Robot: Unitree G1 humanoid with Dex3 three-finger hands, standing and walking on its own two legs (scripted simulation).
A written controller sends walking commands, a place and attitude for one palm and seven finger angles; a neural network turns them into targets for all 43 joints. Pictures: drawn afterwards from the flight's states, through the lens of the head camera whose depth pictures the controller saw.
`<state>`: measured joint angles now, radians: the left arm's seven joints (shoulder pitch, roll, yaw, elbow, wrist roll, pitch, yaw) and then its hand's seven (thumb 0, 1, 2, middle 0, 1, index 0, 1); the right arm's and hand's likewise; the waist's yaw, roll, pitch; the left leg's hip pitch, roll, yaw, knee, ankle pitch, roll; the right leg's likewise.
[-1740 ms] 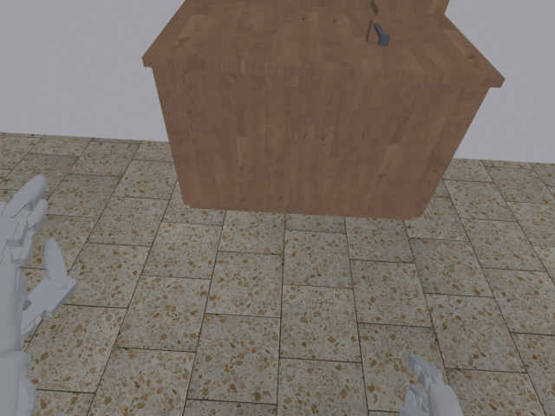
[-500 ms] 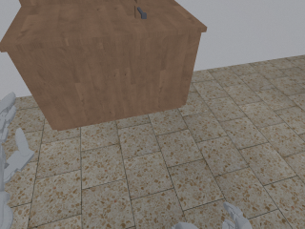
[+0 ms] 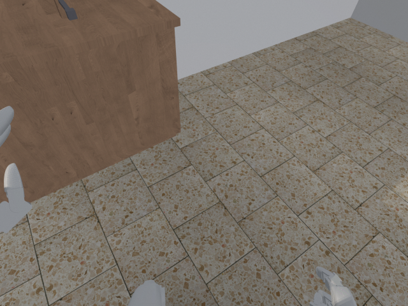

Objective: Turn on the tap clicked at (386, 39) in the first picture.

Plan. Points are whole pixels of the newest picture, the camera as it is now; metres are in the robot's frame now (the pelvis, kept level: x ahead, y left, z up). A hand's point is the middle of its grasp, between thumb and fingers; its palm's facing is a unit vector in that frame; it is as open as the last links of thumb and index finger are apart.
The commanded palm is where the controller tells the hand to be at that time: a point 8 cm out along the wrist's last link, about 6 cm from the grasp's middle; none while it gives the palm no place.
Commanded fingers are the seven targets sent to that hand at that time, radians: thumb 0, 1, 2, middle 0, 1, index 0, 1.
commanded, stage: walk to a spot facing it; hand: left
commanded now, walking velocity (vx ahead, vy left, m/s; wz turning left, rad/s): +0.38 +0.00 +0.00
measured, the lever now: (71, 14) +0.98 +0.48 +0.09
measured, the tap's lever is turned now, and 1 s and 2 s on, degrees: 0 0 0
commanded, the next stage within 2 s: turn to face it in 0.66 s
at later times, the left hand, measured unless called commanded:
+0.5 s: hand (90, 97) +0.41 +0.21 +0.20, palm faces +0.33 -0.80 -0.50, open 7.4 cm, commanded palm +0.36 +0.25 +0.18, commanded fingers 0.00 0.90 0.90 -0.20 -0.30 -0.20 -0.30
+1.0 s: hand (126, 52) +0.57 +0.19 +0.19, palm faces +0.36 -0.82 -0.44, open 7.4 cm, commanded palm +0.52 +0.23 +0.18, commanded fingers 0.00 0.90 0.90 -0.20 -0.30 -0.20 -0.30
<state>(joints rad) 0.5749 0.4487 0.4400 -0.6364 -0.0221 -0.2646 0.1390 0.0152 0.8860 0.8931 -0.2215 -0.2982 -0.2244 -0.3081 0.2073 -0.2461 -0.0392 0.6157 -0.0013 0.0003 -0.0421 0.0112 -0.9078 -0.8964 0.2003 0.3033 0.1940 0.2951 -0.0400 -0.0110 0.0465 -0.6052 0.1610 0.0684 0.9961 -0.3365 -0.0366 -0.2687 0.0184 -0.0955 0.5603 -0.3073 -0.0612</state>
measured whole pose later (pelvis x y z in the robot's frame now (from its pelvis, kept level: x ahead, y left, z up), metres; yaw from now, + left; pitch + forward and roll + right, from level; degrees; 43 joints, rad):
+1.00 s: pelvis +0.34 -0.04 -0.01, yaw -5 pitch -1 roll +1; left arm 0.50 0.43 0.44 -0.58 -0.04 -0.24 0.19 0.01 0.89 0.89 -0.21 -0.30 -0.22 -0.31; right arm 0.21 -0.22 -0.07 0.56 0.01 -0.01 -0.07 0.01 -0.91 -0.90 0.20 0.30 0.19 0.30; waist -0.03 -0.04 0.07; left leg -0.39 0.05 0.20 0.60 -0.16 0.05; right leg -0.22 -0.10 -0.15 0.87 -0.51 0.02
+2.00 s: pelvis +0.33 -0.11 +0.00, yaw +13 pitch -2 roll +0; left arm 0.44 0.32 0.32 -0.44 -0.01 -0.20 0.15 0.02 0.90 0.90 -0.21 -0.30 -0.21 -0.31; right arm 0.26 -0.13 0.03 0.65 0.00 -0.10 -0.05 0.01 -0.90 -0.90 0.21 0.30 0.20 0.30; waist 0.02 0.03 -0.01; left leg -0.19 0.03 0.05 0.55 -0.32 0.00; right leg -0.34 -0.05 -0.13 0.69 -0.39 0.04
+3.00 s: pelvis +0.48 -0.06 +0.00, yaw +15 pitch +0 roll +1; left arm 0.45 0.33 0.35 -0.46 -0.01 -0.22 0.14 0.02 0.89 0.89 -0.21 -0.30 -0.22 -0.31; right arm 0.16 -0.23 -0.02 0.67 0.00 -0.04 -0.05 0.01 -0.90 -0.90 0.21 0.30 0.20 0.30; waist -0.01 0.02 0.08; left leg -0.53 0.07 0.05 1.18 -0.34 -0.03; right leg -0.27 -0.04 -0.18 0.53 -0.26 -0.06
